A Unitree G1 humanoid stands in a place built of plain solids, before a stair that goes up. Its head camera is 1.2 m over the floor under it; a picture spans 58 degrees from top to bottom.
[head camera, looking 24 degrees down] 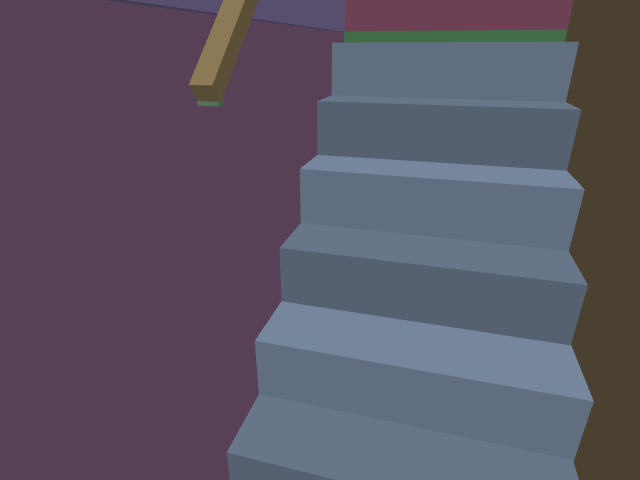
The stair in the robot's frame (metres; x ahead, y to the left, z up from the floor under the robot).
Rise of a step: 0.20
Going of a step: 0.23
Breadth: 0.90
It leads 16 degrees to the right of straight ahead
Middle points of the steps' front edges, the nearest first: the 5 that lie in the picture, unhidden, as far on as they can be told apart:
0.93 -0.24 0.41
1.15 -0.30 0.61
1.37 -0.36 0.81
1.58 -0.42 1.02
1.80 -0.48 1.22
